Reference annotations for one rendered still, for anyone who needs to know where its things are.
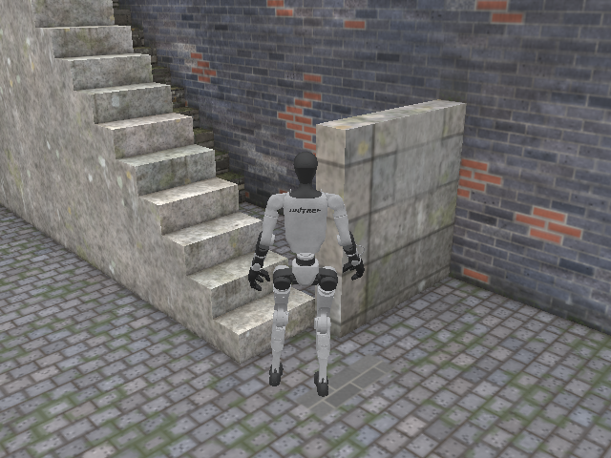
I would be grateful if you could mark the stairs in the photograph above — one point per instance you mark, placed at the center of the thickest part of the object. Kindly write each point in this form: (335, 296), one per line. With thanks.
(92, 155)

